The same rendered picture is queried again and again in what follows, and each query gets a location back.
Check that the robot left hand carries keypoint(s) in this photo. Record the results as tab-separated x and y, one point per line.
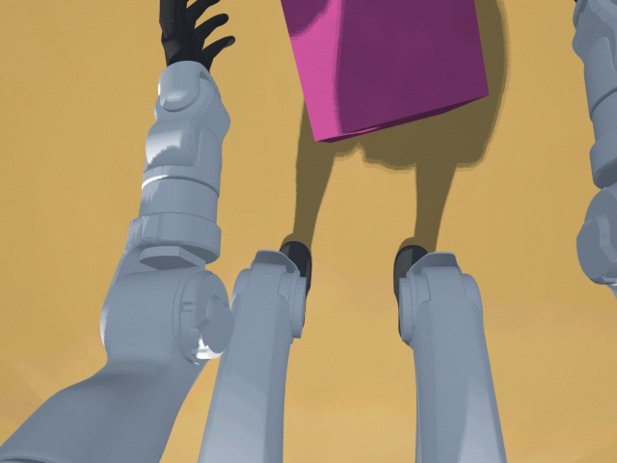
181	40

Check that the right robot forearm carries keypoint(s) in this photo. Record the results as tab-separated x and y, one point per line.
595	43

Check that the right robot foot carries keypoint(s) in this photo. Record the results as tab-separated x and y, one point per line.
404	260

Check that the robot right upper arm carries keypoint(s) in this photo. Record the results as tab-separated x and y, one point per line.
597	239

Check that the left robot forearm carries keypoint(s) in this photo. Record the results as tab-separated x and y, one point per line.
177	223

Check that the carton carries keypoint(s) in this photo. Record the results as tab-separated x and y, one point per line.
367	65

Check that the robot right thigh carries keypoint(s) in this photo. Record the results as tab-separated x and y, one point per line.
457	419

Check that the robot left upper arm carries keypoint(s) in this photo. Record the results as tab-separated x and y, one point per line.
159	329

